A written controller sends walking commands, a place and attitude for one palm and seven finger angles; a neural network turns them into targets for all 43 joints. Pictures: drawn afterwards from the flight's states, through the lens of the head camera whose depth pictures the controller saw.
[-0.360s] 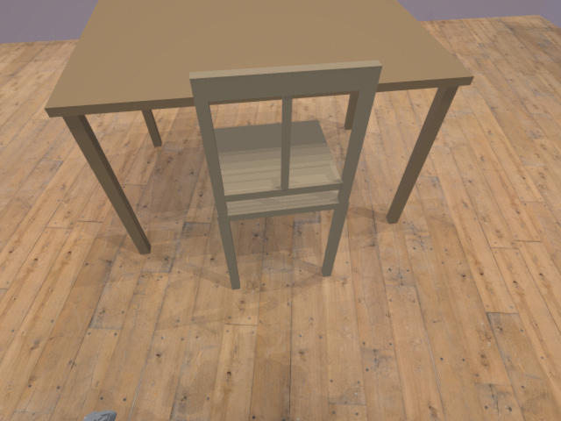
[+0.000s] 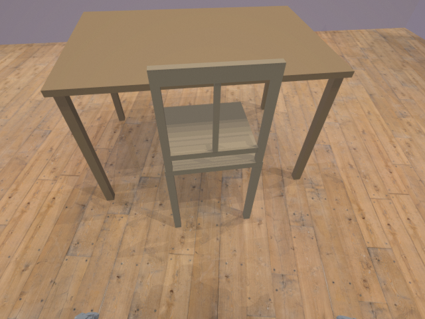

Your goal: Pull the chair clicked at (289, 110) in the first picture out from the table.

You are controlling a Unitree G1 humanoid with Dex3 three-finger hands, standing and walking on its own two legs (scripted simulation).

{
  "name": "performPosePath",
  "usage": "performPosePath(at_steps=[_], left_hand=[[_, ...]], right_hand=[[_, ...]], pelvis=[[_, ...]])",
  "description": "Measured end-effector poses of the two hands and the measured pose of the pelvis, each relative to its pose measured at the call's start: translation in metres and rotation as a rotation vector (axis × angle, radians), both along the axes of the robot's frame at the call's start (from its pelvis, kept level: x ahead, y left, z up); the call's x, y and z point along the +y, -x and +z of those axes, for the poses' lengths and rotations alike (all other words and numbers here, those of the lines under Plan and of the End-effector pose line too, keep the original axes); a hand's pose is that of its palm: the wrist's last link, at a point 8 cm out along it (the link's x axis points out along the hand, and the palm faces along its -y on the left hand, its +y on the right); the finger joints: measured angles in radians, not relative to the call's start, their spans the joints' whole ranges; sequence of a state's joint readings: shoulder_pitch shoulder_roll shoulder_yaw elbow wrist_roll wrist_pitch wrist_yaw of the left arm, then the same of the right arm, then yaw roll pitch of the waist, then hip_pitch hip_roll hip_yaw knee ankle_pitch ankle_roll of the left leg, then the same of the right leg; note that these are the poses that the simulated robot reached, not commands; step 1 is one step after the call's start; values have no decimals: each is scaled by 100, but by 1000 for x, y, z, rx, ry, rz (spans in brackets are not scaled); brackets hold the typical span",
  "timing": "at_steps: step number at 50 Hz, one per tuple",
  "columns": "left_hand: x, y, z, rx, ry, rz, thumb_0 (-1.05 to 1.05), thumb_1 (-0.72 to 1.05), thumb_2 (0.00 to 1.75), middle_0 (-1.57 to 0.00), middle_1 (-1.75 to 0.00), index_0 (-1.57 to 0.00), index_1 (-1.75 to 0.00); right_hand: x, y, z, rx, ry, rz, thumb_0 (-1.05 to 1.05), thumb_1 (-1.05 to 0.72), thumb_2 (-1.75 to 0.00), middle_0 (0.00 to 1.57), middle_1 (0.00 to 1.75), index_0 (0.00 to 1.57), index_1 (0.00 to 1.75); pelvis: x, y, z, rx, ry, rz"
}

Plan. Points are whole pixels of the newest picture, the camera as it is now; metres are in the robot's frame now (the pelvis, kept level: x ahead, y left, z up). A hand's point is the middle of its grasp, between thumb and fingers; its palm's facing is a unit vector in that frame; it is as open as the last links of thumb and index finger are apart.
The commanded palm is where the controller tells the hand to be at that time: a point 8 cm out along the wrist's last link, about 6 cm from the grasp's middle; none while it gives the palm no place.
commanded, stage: stand and wait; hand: left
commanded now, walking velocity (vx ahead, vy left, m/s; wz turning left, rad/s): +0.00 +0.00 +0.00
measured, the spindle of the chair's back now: (216, 119) +0.74 +0.04 -0.08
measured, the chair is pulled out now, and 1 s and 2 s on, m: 0.00 0.00 0.00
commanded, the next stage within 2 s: look at it before walking up in 0.50 s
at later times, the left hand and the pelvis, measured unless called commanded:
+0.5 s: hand out of the picture +0.05 +0.22 -0.16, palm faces -0.02 -0.95 -0.31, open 7.4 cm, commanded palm none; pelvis -0.01 -0.01 +0.00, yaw +0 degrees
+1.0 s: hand out of the picture +0.05 +0.22 -0.16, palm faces -0.02 -0.95 -0.30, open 7.4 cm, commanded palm none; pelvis -0.01 -0.01 +0.00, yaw +0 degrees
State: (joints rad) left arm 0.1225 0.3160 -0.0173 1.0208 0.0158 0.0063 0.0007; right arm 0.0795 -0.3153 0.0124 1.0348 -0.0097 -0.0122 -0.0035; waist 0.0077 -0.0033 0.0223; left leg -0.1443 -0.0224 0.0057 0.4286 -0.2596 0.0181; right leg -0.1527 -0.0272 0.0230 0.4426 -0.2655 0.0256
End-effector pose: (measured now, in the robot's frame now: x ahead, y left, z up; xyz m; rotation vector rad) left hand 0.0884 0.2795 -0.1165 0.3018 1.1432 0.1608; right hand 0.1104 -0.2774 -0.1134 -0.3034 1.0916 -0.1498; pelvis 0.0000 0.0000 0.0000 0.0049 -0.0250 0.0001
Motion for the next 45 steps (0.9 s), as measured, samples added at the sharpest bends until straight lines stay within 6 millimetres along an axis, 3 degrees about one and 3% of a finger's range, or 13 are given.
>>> performPosePath(at_steps=[11,19,45], left_hand=[[-2,36,-5,94,-5,34,0,91,90,-21,-30,-20,-30],[-5,47,-5,119,-5,43,0,91,90,-21,-30,-20,-30],[-18,45,-6,97,15,37,0,91,90,-21,-30,-20,-30]], right_hand=[[-9,46,-10,126,0,-35,0,-90,-89,20,30,21,30],[-11,68,-14,175,-7,-55,0,-90,-89,20,30,21,30],[-9,68,-13,154,-21,-57,0,-91,-89,20,30,21,30]], pelvis=[[-5,5,2,-3,1,3],[-8,9,3,-6,1,4],[-13,13,4,-1,2,-1]])
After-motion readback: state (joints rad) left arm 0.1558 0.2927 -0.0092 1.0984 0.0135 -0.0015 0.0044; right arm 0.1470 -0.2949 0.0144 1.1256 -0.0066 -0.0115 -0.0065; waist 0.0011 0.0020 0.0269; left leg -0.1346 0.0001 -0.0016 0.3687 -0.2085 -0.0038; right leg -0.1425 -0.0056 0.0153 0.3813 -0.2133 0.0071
